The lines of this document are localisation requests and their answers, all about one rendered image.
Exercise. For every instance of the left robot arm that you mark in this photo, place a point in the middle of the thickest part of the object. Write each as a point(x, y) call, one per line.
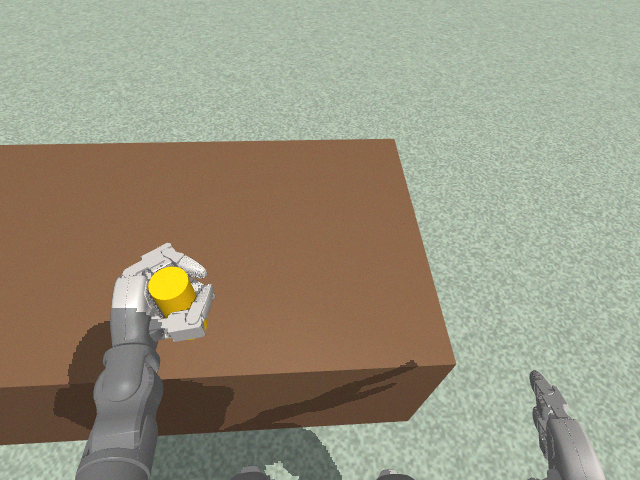
point(122, 442)

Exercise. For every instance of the right robot hand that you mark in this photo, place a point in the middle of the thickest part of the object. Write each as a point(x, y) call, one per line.
point(563, 441)

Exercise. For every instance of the can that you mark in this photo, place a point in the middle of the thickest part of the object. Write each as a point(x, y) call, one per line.
point(172, 290)

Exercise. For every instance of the left robot hand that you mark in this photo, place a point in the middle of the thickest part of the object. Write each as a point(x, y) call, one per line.
point(135, 317)

